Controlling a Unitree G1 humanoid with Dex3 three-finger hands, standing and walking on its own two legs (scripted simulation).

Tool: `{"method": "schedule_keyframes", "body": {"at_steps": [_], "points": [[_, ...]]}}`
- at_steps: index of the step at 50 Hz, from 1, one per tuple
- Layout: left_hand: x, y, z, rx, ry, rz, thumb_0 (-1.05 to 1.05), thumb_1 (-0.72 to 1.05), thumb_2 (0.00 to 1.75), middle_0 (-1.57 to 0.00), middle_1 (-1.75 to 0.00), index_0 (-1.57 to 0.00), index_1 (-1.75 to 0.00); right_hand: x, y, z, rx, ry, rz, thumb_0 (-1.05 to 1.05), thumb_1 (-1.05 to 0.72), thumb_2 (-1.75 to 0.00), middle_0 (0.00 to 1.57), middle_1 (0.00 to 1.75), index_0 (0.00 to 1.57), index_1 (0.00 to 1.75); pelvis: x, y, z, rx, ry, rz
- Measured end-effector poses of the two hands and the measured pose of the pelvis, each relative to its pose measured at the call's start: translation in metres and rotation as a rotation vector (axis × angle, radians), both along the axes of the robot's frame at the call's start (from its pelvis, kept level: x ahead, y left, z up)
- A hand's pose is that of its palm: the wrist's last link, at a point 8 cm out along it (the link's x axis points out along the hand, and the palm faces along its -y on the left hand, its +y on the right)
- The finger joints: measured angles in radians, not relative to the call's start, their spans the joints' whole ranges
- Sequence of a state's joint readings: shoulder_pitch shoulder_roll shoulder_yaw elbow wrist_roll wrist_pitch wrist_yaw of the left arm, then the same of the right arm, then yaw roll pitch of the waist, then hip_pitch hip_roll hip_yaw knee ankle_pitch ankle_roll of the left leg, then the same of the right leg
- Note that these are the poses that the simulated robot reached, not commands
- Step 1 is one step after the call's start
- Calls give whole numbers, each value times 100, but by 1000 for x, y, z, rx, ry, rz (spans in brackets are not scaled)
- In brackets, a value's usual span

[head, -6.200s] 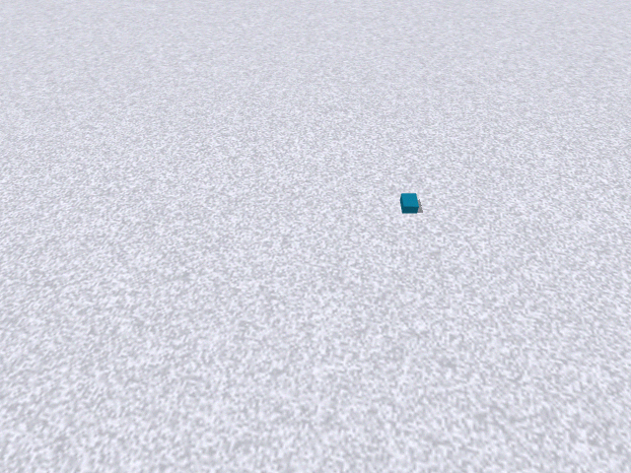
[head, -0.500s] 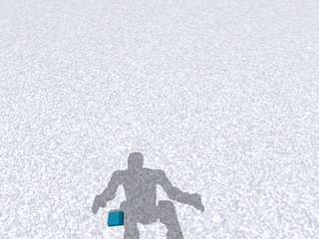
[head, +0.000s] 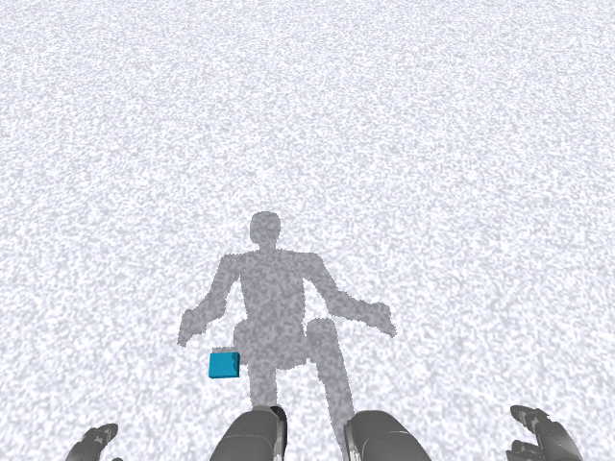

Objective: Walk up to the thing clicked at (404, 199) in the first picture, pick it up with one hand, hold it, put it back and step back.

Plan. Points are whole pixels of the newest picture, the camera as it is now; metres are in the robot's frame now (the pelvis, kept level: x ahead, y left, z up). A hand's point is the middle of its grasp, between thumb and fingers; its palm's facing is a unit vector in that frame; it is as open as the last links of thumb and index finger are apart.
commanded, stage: walk up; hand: left
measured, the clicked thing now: (224, 365) +0.35 +0.26 -0.73
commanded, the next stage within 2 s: none
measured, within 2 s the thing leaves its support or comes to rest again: neither
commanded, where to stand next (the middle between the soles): +0.01 +0.02 m, yaw +0 degrees
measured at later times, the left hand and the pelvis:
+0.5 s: hand out of the picture -0.03 +0.27 -0.11, palm faces +0.08 -0.90 -0.44, open 7.4 cm; pelvis -0.07 -0.01 +0.01, yaw +4 degrees
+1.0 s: hand out of the picture +0.02 +0.27 -0.14, palm faces +0.02 -0.90 -0.44, open 7.4 cm; pelvis -0.05 +0.00 -0.01, yaw +2 degrees
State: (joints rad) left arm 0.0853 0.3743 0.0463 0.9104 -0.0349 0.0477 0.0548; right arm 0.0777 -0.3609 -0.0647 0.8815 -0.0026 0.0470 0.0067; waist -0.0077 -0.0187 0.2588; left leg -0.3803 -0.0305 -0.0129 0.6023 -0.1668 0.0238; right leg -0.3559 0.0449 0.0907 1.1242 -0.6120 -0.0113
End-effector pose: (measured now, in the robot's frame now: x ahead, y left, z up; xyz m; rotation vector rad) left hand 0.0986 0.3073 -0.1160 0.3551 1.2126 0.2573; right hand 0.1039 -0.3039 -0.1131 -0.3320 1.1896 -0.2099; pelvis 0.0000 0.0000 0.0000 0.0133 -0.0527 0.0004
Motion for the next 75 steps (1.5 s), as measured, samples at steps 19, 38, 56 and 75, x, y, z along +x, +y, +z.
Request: {"method": "schedule_keyframes", "body": {"at_steps": [19, 38, 56, 75], "points": [[-101, -11, 41, 86, -31, -1, 1, 90, 90, -21, -30, -20, -30, -64, -21, -9, 48, -39, 34, 1, -90, -90, 20, 30, 20, 30, -70, -18, 5, 19, 13, 13], [-147, 30, 21, -49, 8, 28, 1, 91, 90, -20, -30, -20, -30, -118, -5, 48, -65, -33, 58, 1, -90, -90, 20, 30, 21, 30, -53, 11, 18, 5, -21, 70], [-63, 3, 22, 50, -138, -46, 1, 91, 90, -21, -30, -20, -30, -55, 16, -25, 52, -30, 83, 1, -90, -90, 20, 30, 20, 30, -74, 3, -11, 6, 7, 53], [-107, 11, 17, -19, 52, -64, 1, 91, 90, -21, -30, -20, -30, -158, -30, 29, -56, 68, -34, 1, -90, -90, 21, 30, 21, 30, -59, -5, 11, -9, 15, 7]]}}
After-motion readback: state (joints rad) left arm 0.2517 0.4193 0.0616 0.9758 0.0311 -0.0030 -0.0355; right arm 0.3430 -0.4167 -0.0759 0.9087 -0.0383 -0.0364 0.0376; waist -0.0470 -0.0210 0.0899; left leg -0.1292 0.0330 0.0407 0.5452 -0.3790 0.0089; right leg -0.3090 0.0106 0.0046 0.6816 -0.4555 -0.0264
